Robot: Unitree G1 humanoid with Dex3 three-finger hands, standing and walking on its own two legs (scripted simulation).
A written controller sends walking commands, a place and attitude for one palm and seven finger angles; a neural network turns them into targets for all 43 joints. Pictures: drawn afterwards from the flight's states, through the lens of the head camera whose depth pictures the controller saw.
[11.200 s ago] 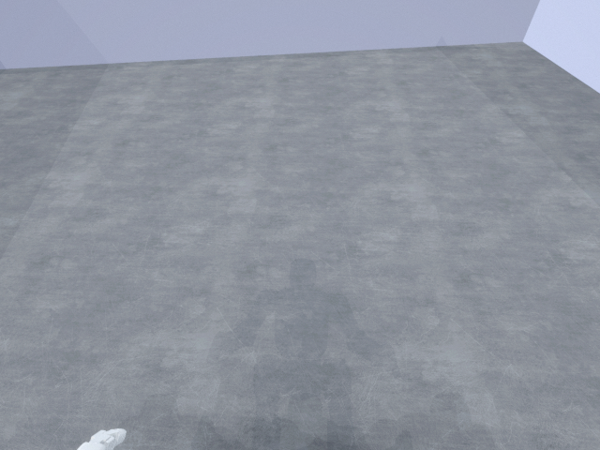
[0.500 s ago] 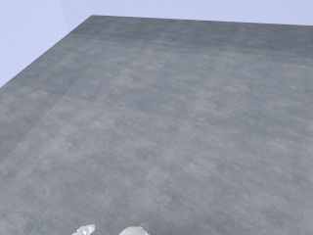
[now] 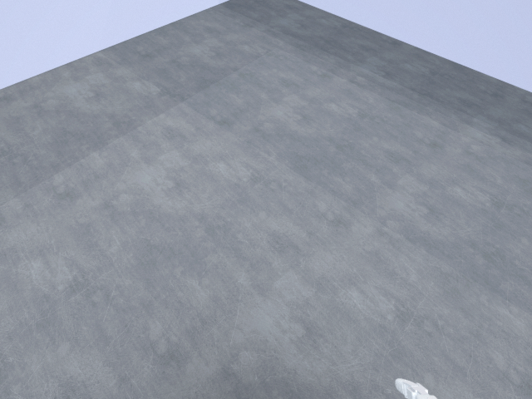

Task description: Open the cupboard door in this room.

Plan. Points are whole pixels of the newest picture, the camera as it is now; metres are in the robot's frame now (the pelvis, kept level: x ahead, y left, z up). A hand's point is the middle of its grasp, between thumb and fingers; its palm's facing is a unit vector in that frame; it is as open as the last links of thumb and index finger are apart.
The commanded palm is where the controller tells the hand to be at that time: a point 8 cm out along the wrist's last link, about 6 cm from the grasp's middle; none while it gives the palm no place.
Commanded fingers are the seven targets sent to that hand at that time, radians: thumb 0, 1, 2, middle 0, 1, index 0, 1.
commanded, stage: turn or walk to find it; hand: left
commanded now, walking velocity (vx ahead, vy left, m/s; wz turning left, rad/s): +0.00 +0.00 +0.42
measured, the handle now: out of the picture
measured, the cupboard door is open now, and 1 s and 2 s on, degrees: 0 0 0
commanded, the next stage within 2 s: none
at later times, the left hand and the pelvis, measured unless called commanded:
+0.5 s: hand out of the picture +0.09 +0.20 -0.14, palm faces +0.17 -0.95 -0.25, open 7.4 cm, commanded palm none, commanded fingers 0.00 0.90 0.90 -0.20 -0.30 -0.20 -0.30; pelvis -0.02 -0.02 +0.01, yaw +11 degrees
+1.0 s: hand out of the picture -0.11 +0.15 -0.16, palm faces +0.47 -0.84 -0.27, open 7.3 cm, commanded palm none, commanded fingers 0.00 0.90 0.90 -0.20 -0.30 -0.20 -0.30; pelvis -0.03 -0.04 +0.01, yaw +25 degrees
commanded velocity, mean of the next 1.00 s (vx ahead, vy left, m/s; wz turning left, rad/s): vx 0.00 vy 0.00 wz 0.42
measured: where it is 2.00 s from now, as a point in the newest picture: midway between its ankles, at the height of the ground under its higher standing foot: outside the picture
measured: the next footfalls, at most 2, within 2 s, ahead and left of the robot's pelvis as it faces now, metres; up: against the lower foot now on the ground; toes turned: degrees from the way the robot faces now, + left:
right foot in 0.54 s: +0.02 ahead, -0.13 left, +0.00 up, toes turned +10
left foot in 1.06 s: -0.07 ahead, +0.09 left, +0.00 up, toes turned +31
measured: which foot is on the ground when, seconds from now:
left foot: down 0.00-0.56, up 0.58-1.00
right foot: up 0.00-0.52, down 0.54-1.00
